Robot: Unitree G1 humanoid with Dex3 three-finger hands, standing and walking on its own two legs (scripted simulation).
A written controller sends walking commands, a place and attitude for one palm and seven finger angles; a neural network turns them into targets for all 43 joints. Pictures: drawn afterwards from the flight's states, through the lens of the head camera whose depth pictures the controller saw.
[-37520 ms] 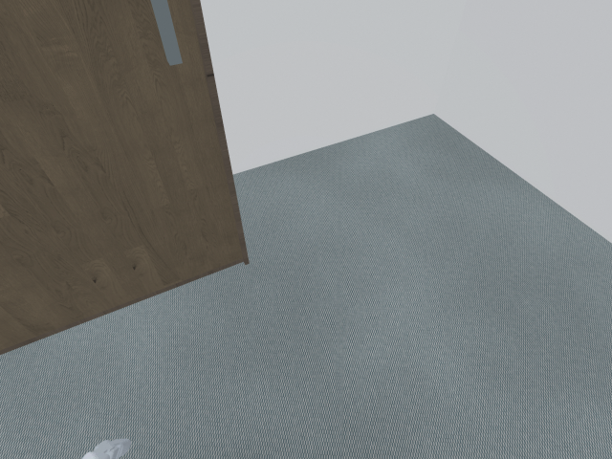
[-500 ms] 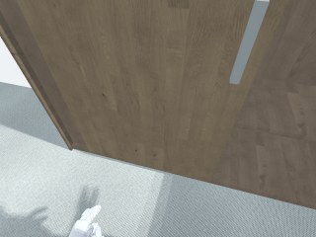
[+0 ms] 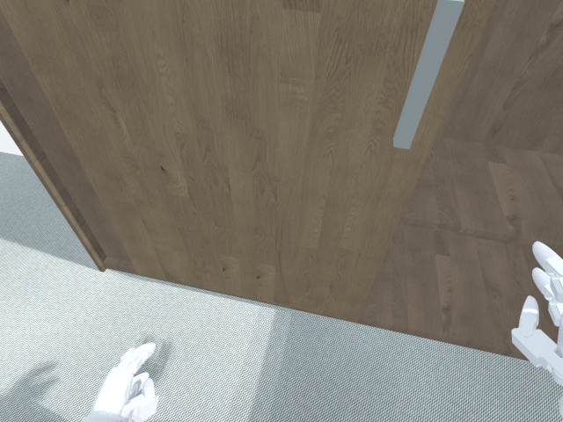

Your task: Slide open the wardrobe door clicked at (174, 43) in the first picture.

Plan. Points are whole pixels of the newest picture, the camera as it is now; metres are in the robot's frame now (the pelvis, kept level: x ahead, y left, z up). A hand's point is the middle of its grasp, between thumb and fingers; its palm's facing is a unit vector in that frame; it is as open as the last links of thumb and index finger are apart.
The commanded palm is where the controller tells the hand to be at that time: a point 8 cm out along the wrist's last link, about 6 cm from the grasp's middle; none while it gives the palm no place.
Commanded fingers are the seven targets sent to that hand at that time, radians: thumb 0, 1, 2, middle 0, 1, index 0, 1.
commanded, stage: let the arm hang, fingers relaxed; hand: right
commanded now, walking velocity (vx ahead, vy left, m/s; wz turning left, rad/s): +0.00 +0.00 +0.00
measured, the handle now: (421, 75) +0.58 -0.20 +0.23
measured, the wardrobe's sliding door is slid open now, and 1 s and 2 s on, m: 0.68 0.68 0.68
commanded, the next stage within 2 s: look to check the result in 1.04 s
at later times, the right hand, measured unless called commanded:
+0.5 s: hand out of the picture -0.07 -0.21 -0.17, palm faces +0.02 +0.98 -0.22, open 7.3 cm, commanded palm none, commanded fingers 0.00 -0.90 -0.90 0.20 0.30 0.20 0.30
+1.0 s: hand out of the picture +0.04 -0.21 -0.16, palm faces -0.02 +0.98 -0.21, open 7.4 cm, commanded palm none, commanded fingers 0.00 -0.90 -0.90 0.20 0.30 0.20 0.30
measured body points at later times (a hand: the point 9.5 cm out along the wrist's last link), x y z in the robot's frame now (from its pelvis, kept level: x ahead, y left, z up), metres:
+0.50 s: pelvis -0.02 -0.02 +0.01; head +0.00 -0.02 +0.46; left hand -0.03 +0.22 -0.14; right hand -0.07 -0.27 -0.15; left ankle -0.02 +0.11 -0.73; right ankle +0.01 -0.10 -0.73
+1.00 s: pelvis -0.01 -0.02 +0.01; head +0.00 -0.02 +0.46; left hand +0.03 +0.24 -0.14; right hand +0.04 -0.26 -0.14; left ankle -0.02 +0.11 -0.73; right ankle +0.01 -0.10 -0.73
